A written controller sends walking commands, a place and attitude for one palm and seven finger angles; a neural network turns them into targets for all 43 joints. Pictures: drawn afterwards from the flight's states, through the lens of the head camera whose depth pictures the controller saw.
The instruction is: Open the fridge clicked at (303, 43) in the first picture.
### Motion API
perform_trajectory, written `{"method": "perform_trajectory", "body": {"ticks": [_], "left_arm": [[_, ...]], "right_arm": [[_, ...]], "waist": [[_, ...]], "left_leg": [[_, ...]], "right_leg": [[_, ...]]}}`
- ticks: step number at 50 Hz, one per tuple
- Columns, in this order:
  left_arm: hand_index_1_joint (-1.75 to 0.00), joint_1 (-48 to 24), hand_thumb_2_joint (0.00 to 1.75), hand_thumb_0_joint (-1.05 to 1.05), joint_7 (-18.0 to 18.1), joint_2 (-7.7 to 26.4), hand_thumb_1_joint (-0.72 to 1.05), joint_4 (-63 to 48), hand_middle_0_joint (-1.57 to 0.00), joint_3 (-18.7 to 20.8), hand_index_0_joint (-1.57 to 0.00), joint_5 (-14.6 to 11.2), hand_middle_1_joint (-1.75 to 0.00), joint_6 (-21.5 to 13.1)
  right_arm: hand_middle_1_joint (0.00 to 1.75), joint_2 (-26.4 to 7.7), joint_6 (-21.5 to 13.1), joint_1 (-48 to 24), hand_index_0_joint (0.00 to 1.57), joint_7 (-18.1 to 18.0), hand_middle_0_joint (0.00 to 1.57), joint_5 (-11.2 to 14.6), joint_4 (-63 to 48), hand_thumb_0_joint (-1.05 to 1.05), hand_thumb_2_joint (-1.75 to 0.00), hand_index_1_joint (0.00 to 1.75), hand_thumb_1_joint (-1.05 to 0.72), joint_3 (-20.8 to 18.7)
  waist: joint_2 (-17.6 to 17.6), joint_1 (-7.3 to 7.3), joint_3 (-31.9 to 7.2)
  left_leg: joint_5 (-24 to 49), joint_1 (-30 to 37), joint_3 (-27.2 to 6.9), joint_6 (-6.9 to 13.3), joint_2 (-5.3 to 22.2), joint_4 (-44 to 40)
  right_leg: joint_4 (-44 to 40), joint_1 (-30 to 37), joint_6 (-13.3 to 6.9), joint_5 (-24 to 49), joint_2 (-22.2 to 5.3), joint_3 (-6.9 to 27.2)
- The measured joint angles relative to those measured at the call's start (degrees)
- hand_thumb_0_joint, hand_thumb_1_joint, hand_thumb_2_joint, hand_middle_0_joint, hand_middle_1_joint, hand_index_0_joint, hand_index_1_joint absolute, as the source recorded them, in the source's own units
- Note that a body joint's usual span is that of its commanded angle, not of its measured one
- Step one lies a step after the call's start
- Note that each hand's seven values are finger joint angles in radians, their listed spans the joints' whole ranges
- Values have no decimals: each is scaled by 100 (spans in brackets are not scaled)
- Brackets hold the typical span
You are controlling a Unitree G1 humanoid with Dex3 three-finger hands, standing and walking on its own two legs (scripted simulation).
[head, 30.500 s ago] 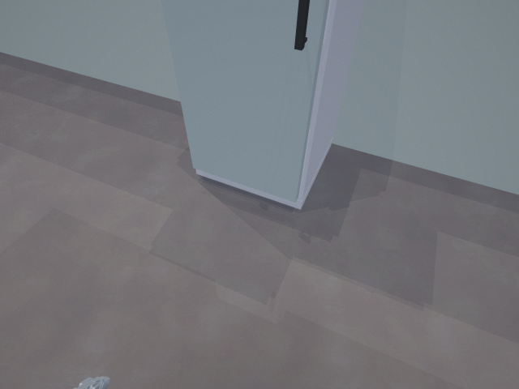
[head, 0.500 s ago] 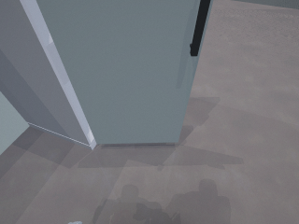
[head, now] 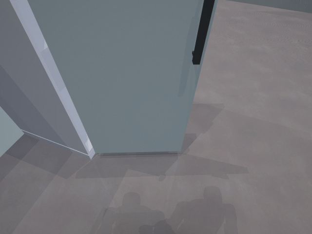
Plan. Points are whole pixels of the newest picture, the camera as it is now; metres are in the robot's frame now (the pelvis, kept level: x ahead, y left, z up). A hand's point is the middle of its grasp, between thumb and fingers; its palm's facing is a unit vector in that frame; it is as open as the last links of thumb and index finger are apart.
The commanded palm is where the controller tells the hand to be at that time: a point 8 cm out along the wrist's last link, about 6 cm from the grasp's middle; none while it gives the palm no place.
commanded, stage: let the arm hang, fingers relaxed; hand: right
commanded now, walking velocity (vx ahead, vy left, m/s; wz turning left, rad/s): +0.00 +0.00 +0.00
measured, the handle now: (203, 19) +0.70 -0.10 +0.22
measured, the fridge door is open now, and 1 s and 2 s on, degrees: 67 67 67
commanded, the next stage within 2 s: look to check the result in 0.30 s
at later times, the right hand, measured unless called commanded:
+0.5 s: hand out of the picture +0.03 -0.19 -0.17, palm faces +0.00 +0.98 -0.21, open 7.4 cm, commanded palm none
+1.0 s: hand out of the picture +0.05 -0.20 -0.17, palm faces +0.00 +0.98 -0.22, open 7.4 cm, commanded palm none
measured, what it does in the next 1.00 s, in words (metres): stands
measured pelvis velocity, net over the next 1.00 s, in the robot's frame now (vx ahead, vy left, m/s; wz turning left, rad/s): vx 0.01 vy -0.01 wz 0.01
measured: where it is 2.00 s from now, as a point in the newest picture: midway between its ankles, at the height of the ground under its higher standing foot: outside the picture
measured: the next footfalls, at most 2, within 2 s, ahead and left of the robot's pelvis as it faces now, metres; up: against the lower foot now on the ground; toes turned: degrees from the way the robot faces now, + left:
none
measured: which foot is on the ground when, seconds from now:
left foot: down 0.00-1.00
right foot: down 0.00-1.00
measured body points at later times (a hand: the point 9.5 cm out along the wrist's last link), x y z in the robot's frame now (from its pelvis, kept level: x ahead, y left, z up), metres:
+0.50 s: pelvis +0.01 -0.01 +0.00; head +0.03 -0.01 +0.45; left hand +0.03 +0.23 -0.16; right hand +0.03 -0.25 -0.16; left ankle -0.03 +0.12 -0.74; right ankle +0.04 -0.11 -0.74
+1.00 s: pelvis +0.01 -0.01 +0.00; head +0.03 -0.01 +0.45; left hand +0.05 +0.24 -0.15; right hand +0.05 -0.25 -0.15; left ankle -0.03 +0.12 -0.74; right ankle +0.04 -0.11 -0.74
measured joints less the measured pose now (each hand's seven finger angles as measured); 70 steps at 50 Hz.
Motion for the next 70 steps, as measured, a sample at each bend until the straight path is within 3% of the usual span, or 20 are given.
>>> {"method": "perform_trajectory", "body": {"ticks": [15, 33, 70], "left_arm": [[-30, -185, 90, 1, -6, -33, 90, -8, -20, -33, -20, 3, -30, -59], [-30, 23, 90, 1, 14, -2, 90, 156, -20, -19, -20, -16, -30, -21], [-30, -252, 90, 1, -17, 281, 90, 144, -20, -12, -20, -24, -30, -63]], "right_arm": [[30, 100, -54, -148, 20, 3, 20, -7, -85, 1, -90, 29, -91, 28], [30, 15, -17, 113, 20, -11, 20, 8, 87, 1, -90, 29, -91, 11], [30, -248, -76, -142, 20, 43, 20, 9, 36, 1, -90, 30, -91, -1]], "waist": [[101, 17, -112], [112, 3, 64], [132, 0, 11]], "left_leg": [[4, 137, -72, -54, 60, -126], [5, 192, -87, -66, 70, -203], [108, 372, -68, -26, 36, -434]], "right_leg": [[-147, 168, -38, -7, 52, -80], [-163, 199, -57, -43, 60, -96], [-378, 370, -11, 53, 31, -75]]}}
